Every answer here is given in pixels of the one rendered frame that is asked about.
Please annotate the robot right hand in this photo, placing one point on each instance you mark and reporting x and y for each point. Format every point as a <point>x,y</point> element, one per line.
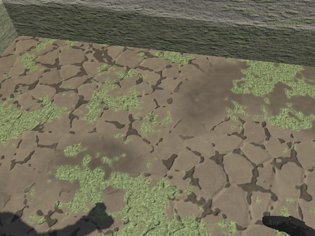
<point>288,224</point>

